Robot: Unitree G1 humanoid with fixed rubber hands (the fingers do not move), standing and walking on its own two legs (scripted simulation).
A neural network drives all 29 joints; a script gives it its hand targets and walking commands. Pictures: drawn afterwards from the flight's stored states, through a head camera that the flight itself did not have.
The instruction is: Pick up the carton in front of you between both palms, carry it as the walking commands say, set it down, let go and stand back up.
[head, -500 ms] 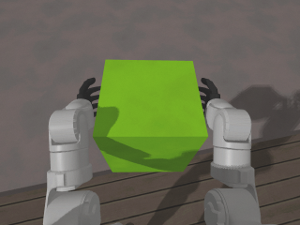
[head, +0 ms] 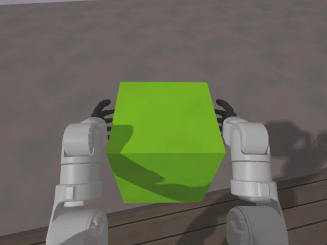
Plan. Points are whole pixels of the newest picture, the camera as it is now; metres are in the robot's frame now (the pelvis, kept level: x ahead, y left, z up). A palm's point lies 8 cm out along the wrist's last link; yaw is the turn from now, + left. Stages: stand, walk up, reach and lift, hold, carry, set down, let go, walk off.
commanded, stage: carry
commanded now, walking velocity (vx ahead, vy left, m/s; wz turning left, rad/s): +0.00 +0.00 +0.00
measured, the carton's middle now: (163, 145) +0.35 -0.01 +0.06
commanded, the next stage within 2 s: none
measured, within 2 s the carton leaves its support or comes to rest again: neither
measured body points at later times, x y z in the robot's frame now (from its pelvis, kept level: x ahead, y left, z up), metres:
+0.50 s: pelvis +0.06 +0.02 +0.00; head +0.06 +0.03 +0.45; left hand +0.42 +0.17 +0.10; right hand +0.41 -0.14 +0.10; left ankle +0.02 +0.10 -0.73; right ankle +0.02 -0.09 -0.66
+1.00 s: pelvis +0.28 -0.02 +0.00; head +0.34 -0.03 +0.45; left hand +0.63 +0.15 +0.09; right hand +0.66 -0.15 +0.08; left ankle +0.31 +0.13 -0.68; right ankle +0.30 -0.09 -0.73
